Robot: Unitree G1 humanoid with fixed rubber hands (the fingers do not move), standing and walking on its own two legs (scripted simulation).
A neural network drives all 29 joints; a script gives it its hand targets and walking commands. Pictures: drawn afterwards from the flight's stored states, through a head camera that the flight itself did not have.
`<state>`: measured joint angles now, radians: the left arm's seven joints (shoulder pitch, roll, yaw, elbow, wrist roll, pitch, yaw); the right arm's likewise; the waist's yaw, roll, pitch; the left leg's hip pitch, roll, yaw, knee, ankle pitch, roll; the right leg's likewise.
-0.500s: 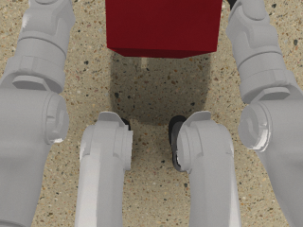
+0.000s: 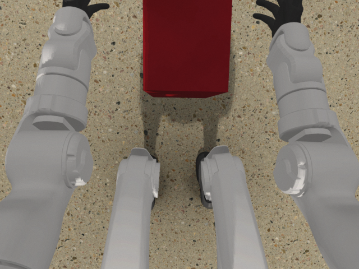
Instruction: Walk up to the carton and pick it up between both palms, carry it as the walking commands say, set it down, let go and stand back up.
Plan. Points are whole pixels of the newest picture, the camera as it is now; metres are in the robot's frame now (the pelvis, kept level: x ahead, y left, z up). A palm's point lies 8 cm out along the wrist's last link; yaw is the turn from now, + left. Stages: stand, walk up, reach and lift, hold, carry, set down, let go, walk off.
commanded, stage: set down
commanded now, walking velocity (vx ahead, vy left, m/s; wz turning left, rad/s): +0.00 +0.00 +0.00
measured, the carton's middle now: (182, 50) +0.55 -0.01 -0.34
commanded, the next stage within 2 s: let go in 0.74 s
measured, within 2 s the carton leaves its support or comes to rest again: neither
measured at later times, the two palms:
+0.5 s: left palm out of the picture +0.55 +0.18 +0.04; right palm out of the picture +0.54 -0.18 +0.04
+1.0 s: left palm out of the picture +0.50 +0.19 +0.09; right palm out of the picture +0.49 -0.19 +0.09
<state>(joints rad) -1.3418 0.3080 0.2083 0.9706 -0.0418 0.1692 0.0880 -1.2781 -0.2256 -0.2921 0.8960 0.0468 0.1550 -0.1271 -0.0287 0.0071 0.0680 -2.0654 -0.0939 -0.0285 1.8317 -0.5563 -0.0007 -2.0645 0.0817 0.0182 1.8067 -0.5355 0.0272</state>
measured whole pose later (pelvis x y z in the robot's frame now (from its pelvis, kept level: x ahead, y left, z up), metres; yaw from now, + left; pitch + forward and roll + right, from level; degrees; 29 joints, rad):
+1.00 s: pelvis +0.06 -0.01 +0.22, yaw +1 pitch +43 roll +0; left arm -0.81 0.13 0.31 0.68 0.17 0.12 0.04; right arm -0.76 -0.11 -0.30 0.61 -0.17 0.12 -0.02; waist -0.03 0.01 -0.04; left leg -1.33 -0.07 -0.07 0.86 -0.28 0.00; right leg -1.33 0.05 0.06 0.86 -0.27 0.00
